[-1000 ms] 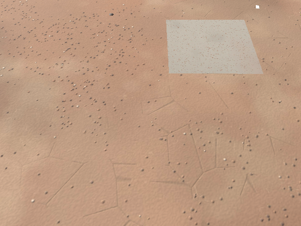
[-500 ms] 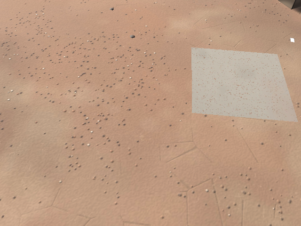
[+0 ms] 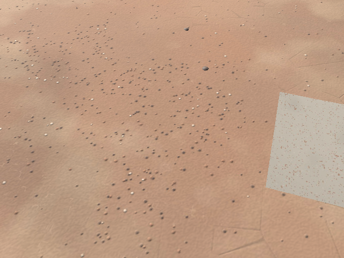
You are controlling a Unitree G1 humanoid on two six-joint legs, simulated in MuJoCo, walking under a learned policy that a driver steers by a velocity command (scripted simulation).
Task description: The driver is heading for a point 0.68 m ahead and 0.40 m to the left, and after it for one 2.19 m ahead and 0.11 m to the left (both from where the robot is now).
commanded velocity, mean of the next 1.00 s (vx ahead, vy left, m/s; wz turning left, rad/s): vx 0.07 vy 0.00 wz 0.57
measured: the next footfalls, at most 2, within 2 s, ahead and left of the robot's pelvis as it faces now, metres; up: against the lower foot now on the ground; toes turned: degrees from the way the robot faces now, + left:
left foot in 0.20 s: +0.24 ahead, +0.13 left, +0.00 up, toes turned +7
right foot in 0.64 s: +0.28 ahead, -0.10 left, +0.00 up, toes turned +27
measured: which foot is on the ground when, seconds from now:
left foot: up 0.00-0.18, down 0.20-0.64, up 0.66-1.00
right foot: down 0.00-0.20, up 0.22-0.62, down 0.64-1.00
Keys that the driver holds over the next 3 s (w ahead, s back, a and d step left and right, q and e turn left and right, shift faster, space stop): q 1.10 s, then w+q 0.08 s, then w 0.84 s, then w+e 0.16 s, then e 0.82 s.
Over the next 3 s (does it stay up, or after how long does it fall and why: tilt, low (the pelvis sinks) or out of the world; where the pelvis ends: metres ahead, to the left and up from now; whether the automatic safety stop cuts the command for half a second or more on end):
stays up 0.62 0.51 -0.01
